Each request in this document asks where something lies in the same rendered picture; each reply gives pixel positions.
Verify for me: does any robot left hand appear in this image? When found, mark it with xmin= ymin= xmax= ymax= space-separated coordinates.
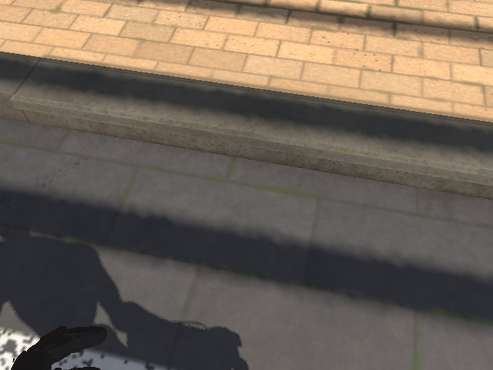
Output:
xmin=11 ymin=326 xmax=107 ymax=370

